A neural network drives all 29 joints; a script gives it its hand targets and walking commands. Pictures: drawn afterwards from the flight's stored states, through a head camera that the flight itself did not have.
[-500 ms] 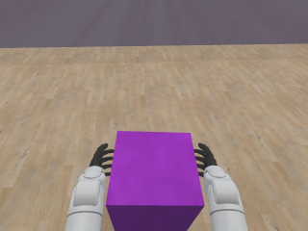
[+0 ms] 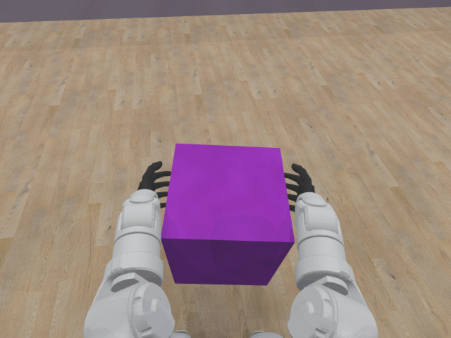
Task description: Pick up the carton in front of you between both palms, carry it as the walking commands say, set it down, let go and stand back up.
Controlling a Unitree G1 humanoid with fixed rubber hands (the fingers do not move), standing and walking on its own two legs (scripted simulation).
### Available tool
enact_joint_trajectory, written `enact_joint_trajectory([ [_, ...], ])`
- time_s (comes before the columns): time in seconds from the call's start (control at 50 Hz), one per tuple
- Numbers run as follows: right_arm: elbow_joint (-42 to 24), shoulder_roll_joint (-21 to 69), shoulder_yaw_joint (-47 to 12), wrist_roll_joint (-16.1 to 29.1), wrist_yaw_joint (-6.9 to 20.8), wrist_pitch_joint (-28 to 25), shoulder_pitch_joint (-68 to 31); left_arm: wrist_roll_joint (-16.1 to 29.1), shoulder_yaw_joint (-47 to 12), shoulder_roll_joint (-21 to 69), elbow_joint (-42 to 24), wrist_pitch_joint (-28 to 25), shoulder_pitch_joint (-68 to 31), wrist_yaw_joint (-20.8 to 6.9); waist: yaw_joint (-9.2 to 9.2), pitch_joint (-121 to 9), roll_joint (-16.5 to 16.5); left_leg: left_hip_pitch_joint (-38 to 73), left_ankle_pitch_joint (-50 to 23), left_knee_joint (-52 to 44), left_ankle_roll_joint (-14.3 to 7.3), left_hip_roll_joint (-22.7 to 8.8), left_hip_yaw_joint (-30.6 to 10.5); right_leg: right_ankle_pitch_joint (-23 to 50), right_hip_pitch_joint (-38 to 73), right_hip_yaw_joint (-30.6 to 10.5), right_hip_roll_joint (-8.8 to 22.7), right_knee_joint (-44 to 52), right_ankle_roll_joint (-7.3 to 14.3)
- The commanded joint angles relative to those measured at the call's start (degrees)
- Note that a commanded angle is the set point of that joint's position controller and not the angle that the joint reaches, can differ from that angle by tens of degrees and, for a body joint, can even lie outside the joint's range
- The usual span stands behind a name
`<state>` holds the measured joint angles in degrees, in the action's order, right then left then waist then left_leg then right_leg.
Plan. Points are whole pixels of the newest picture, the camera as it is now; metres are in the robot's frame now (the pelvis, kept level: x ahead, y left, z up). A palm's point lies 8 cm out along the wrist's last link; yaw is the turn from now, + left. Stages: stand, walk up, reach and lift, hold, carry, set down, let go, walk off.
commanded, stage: set down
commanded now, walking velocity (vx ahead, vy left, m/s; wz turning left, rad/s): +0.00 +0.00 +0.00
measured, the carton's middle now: (224, 219) +0.37 -0.01 -0.05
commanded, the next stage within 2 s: none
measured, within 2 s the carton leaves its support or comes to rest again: rests again in 1.92 s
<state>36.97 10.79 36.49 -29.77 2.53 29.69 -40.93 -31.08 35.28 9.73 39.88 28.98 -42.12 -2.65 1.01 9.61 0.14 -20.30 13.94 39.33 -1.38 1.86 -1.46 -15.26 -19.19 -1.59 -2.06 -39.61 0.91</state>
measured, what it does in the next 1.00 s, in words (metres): lowers itself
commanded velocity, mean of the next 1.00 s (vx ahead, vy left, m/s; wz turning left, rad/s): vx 0.00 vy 0.00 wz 0.00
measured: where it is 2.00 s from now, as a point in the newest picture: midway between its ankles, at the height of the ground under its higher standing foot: outside the picture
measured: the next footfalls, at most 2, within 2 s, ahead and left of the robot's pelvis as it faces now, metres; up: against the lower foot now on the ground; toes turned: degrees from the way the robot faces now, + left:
none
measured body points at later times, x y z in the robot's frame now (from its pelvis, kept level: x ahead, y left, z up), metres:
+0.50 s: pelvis +0.02 +0.00 -0.12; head +0.24 +0.01 +0.27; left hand +0.45 +0.14 -0.20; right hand +0.43 -0.16 -0.20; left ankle +0.08 +0.11 -0.72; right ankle +0.07 -0.11 -0.72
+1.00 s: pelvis -0.02 +0.01 -0.25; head +0.27 +0.02 +0.09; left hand +0.49 +0.14 -0.36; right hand +0.45 -0.16 -0.35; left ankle +0.08 +0.11 -0.72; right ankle +0.07 -0.11 -0.72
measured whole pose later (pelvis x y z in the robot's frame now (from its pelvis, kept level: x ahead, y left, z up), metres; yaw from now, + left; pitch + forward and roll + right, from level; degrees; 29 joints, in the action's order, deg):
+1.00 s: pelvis -0.02 +0.01 -0.25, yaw -2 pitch +44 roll -3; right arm 35.0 3.9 28.7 -8.8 -5.6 13.2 -54.0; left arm -10.3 19.5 -4.3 45.0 13.5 -60.6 2.5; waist 1.8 -5.3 -0.2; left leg -115.7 28.3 99.8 -1.0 3.0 -1.2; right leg -30.6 -113.4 0.5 -2.9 -99.5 -1.1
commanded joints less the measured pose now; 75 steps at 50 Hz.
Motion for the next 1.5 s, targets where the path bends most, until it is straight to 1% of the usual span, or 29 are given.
enact_joint_trajectory([
  [0.0, 3.1, 28.5, -12.5, 5.0, 5.5, -4.9, -24.7, 4.8, -11.3, 27.0, 3.6, -4.9, -24.3, -6.9, -0.44, -15.6, 0.8, -4.3, 12.0, -2.9, -0.5, 3.3, -2.1, -11.6, -7.7, -0.9, -3.2, 4.2, 0.5],
  [0.04, 2.0, 30.3, -14.8, 6.2, 5.4, -8.0, -25.7, 6.3, -13.6, 28.7, 3.1, -7.9, -24.9, -6.8, -0.33, -19.1, 0.1, -7.7, 8.9, -0.1, -0.6, 4.2, -1.7, -8.3, -11.8, -0.4, -4.0, 1.1, 0.3],
  [0.08, 1.6, 33.0, -18.1, 7.9, 5.6, -11.6, -26.4, 8.2, -17.4, 31.6, 2.4, -11.4, -25.8, -6.8, -0.04, -24.3, -0.4, -10.3, 5.3, 3.3, -0.5, 4.9, -1.8, -4.7, -15.7, -0.1, -4.6, -2.3, 0.1],
  [0.14, 0.8, 38.1, -25.2, 11.7, 5.7, -17.0, -27.4, 12.3, -25.1, 37.0, 0.9, -16.9, -27.8, -6.9, 0.67, -35.3, -0.9, -12.8, -1.2, 8.9, -0.1, 5.6, -2.1, 0.9, -19.7, -0.5, -5.1, -7.7, -0.6],
  [0.2, -1.2, 44.5, -33.9, 16.2, 6.0, -21.1, -28.5, 16.7, -35.0, 42.9, -1.6, -20.9, -29.6, -7.5, 1.15, -50.6, -1.4, -16.0, -8.8, 15.4, 0.7, 6.0, -2.1, 8.9, -22.3, -0.8, -5.8, -14.2, -1.6],
  [0.26, -6.2, 47.6, -43.1, 20.7, 5.7, -22.6, -28.2, 21.2, -44.4, 46.5, -6.2, -22.1, -29.1, -7.2, 0.92, -68.6, -2.3, -17.2, -18.2, 21.1, 1.2, 6.3, -2.2, 17.5, -23.5, -0.5, -6.5, -20.5, -2.2],
  [0.3, -8.8, 48.2, -47.1, 23.0, 5.6, -22.2, -27.5, 23.4, -48.3, 47.5, -8.5, -21.6, -28.0, -6.9, 0.87, -75.8, -2.4, -19.2, -21.6, 24.1, 1.6, 6.4, -2.4, 20.2, -26.1, -0.3, -7.0, -23.6, -2.6],
  [0.32, -9.5, 48.3, -48.3, 23.7, 5.6, -21.8, -26.8, 23.9, -49.2, 47.6, -8.9, -21.1, -27.3, -6.7, 0.75, -77.0, -2.4, -20.7, -22.0, 25.3, 1.8, 6.5, -2.3, 20.3, -28.2, -0.2, -7.1, -24.6, -2.8],
  [0.38, -9.0, 47.9, -48.9, 24.3, 5.8, -20.0, -25.3, 24.3, -49.4, 47.3, -7.5, -19.3, -25.4, -6.7, 0.61, -74.2, -2.3, -26.6, -18.2, 27.3, 2.1, 6.6, -2.2, 16.4, -35.4, 0.1, -7.3, -26.9, -3.3],
  [0.46, -5.7, 47.2, -46.1, 23.5, 6.3, -18.1, -25.5, 23.4, -46.6, 46.4, -3.6, -17.4, -24.7, -6.8, 0.52, -67.6, -2.2, -35.1, -12.5, 29.6, 2.0, 6.6, -2.1, 10.7, -44.6, 0.2, -7.1, -29.5, -3.3],
  [0.58, -1.5, 45.2, -40.9, 22.0, 5.6, -17.9, -28.1, 22.3, -41.8, 43.6, 1.0, -17.6, -27.1, -6.1, 0.81, -64.9, -1.8, -44.7, -9.8, 34.4, 1.8, 7.1, -2.1, 8.1, -54.1, 0.5, -7.3, -34.6, -3.4],
  [0.72, -1.0, 42.6, -38.8, 23.0, 3.7, -19.1, -34.6, 23.2, -40.6, 40.2, 2.3, -18.9, -34.9, -4.6, 1.27, -69.2, -2.7, -50.8, -7.1, 41.5, 2.0, 7.8, -1.3, 5.6, -61.2, 1.7, -8.0, -41.6, -3.8],
  [0.86, -2.4, 40.7, -38.8, 25.2, 2.3, -18.4, -44.0, 24.9, -41.0, 37.9, 2.7, -18.0, -43.8, -3.4, 1.39, -73.5, -3.9, -53.7, -2.5, 48.4, 2.4, 7.9, -0.3, 0.7, -66.4, 3.6, -8.4, -48.6, -3.9],
  [0.96, -2.3, 40.0, -38.1, 26.1, 2.1, -17.0, -50.5, 25.6, -40.4, 36.7, 4.0, -16.6, -49.7, -3.5, 1.43, -74.4, -4.2, -56.5, 0.2, 52.4, 2.2, 7.8, 0.2, -1.7, -69.4, 4.5, -8.4, -53.0, -3.8],
  [1.04, -1.5, 39.4, -36.7, 26.2, 2.3, -16.2, -54.8, 25.7, -39.2, 35.7, 5.9, -15.7, -53.4, -4.2, 1.47, -73.4, -4.2, -59.9, 1.9, 55.5, 2.0, 7.6, 0.6, -3.1, -72.1, 4.9, -8.2, -56.1, -3.7],
  [1.16, 0.0, 37.9, -34.7, 26.4, 2.8, -15.9, -59.9, 25.8, -37.7, 33.8, 8.9, -15.1, -57.6, -5.7, 1.57, -71.1, -4.1, -65.0, 2.7, 60.2, 1.6, 7.0, 1.1, -3.8, -75.6, 5.4, -7.7, -60.8, -3.6],
  [1.26, 0.5, 36.2, -34.8, 27.6, 3.1, -16.4, -63.3, 27.1, -38.3, 32.2, 10.5, -15.5, -60.4, -6.6, 1.78, -70.0, -4.3, -67.2, 1.7, 64.3, 1.4, 6.4, 1.4, -2.9, -77.7, 5.8, -7.1, -64.7, -3.5],
  [1.42, -0.2, 33.2, -37.9, 31.6, 3.2, -17.8, -68.7, 31.5, -42.4, 29.3, 10.8, -16.9, -65.4, -7.2, 2.3, -69.8, -4.9, -67.3, -1.8, 71.2, 1.2, 5.4, 1.3, -0.3, -79.4, 6.3, -6.3, -71.2, -3.4],
  [1.46, -1.5, 32.9, -39.5, 33.3, 3.0, -18.2, -70.4, 33.3, -44.4, 29.0, 9.5, -17.4, -67.0, -7.1, 2.42, -72.5, -5.1, -65.4, -3.9, 72.9, 1.2, 5.1, 1.4, 1.3, -78.5, 6.5, -6.2, -72.8, -3.4],
  [1.48, -1.7, 34.1, -40.6, 34.6, 2.9, -18.4, -69.8, 34.4, -45.7, 29.2, 7.8, -17.7, -68.4, -6.9, 1.99, -74.6, -5.2, -64.4, -4.8, 73.4, 1.3, 5.0, 1.7, 2.5, -77.4, 6.5, -6.3, -73.4, -3.4],
])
